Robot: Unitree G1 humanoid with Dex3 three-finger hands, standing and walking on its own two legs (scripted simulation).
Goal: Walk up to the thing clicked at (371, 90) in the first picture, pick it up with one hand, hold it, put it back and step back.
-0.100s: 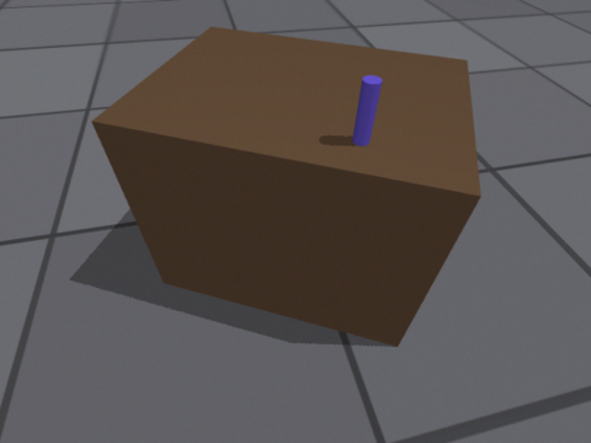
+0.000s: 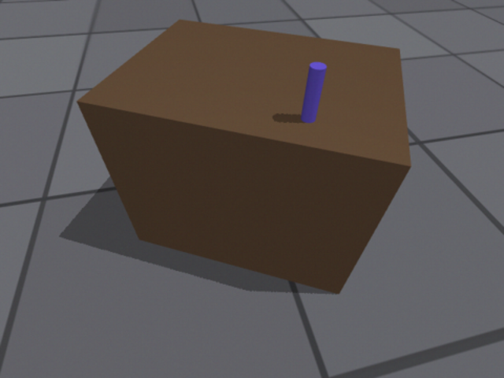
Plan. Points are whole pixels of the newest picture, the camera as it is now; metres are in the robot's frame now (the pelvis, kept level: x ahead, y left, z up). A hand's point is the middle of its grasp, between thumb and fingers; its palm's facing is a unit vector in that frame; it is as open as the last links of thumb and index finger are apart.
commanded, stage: stand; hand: left
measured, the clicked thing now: (312, 94) +0.80 -0.14 +0.05
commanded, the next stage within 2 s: walk up in 1.02 s
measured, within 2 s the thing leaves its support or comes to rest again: neither
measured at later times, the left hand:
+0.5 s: hand out of the picture +0.09 +0.25 -0.16, palm faces -0.03 -0.94 -0.34, open 7.4 cm
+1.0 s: hand out of the picture +0.10 +0.25 -0.16, palm faces -0.02 -0.94 -0.34, open 7.4 cm
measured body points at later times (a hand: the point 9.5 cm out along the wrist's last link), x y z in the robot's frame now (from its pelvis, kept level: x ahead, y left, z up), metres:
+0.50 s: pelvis +0.02 +0.00 +0.00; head +0.03 +0.00 +0.45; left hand +0.09 +0.30 -0.13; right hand +0.09 -0.30 -0.13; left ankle +0.02 +0.12 -0.75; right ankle +0.02 -0.12 -0.75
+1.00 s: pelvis +0.03 +0.00 +0.00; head +0.04 +0.00 +0.45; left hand +0.10 +0.30 -0.13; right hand +0.11 -0.30 -0.13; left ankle +0.02 +0.12 -0.75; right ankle +0.02 -0.12 -0.75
